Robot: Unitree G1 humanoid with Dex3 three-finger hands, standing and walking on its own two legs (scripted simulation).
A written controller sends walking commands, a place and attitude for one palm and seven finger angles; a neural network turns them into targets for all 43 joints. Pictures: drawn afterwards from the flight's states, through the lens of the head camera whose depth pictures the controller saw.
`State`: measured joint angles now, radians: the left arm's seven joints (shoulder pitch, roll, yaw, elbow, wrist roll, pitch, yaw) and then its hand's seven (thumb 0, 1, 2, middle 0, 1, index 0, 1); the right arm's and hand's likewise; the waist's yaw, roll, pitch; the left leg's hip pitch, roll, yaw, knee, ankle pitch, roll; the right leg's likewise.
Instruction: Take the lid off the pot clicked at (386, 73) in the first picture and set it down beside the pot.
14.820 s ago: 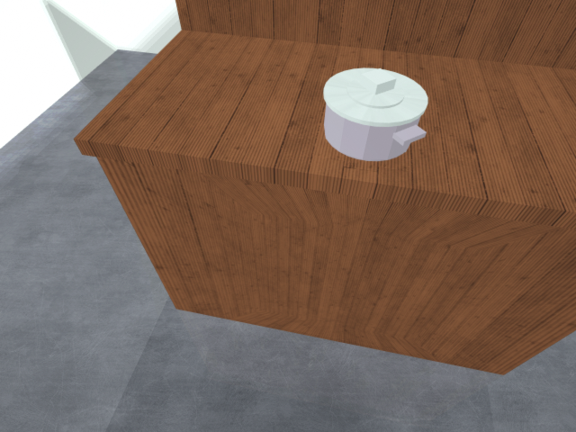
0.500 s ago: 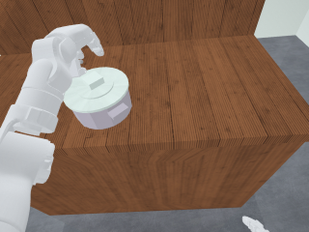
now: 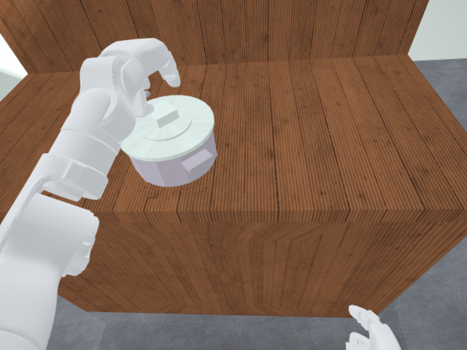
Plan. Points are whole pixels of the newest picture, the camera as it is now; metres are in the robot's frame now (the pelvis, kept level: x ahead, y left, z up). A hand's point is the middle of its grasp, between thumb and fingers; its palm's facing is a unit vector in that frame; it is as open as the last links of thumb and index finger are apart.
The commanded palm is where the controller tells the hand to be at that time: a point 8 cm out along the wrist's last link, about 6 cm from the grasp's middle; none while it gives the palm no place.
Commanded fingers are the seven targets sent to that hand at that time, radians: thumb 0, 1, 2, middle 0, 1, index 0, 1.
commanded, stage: lower the open fingers around the knob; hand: left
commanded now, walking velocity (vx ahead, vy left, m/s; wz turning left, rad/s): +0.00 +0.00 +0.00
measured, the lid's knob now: (162, 113) +0.50 +0.14 +0.16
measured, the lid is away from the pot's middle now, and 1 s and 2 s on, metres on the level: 0.00 0.00 0.01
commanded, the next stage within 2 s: close the fingers and squeeze the knob in 0.90 s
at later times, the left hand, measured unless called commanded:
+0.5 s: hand (159, 108) +0.46 +0.13 +0.20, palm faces -0.29 -0.05 -0.96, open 10.1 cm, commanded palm +0.44 +0.14 +0.25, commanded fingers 0.00 -0.40 1.70 -0.87 -0.08 -0.87 -0.08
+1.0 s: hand (162, 113) +0.47 +0.13 +0.18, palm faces -0.31 -0.07 -0.95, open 10.1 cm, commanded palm +0.45 +0.14 +0.24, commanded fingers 0.00 -0.20 1.15 -0.68 -0.32 -0.68 -0.32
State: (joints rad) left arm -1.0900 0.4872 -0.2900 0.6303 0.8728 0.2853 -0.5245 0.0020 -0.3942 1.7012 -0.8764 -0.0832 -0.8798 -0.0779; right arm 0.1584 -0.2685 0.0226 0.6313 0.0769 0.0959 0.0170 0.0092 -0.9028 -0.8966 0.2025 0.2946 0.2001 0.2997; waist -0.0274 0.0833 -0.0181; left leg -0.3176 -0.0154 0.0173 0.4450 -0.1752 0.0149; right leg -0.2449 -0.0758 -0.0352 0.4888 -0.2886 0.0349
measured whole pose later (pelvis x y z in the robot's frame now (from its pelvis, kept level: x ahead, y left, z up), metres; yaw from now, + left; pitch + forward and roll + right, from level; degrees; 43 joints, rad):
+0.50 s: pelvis +0.00 -0.01 +0.00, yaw -1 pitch +3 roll +1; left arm -1.04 0.48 -0.27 0.70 0.87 0.29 -0.51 0.00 -0.39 1.70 -0.87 -0.08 -0.88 -0.08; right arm 0.24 -0.30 -0.01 0.65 0.07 0.08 0.01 0.01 -0.90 -0.90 0.20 0.29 0.20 0.30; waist -0.06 0.08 -0.02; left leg -0.30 0.00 0.03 0.44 -0.18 0.01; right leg -0.24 -0.06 -0.02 0.48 -0.29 0.03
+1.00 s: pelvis +0.01 -0.01 +0.00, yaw -1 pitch +4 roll +1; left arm -1.02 0.45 -0.26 0.71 0.86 0.27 -0.49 0.00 -0.39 1.70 -0.88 -0.09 -0.88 -0.08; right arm 0.21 -0.29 0.00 0.65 0.07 0.09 0.01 0.01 -0.90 -0.90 0.20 0.29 0.20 0.30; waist -0.05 0.08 -0.03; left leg -0.31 0.00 0.02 0.45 -0.20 0.01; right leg -0.24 -0.06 -0.03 0.48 -0.30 0.03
